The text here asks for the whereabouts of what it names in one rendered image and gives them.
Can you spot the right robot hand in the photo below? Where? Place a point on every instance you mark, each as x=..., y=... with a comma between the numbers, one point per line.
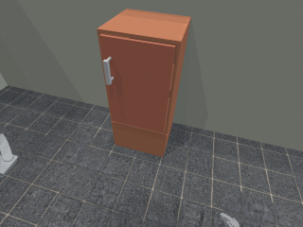
x=228, y=221

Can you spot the handle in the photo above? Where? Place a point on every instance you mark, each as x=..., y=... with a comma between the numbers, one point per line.
x=107, y=71

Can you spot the cupboard door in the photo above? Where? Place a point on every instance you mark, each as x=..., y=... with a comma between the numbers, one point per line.
x=142, y=70

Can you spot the left robot hand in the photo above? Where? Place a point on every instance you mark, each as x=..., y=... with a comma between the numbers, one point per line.
x=7, y=159

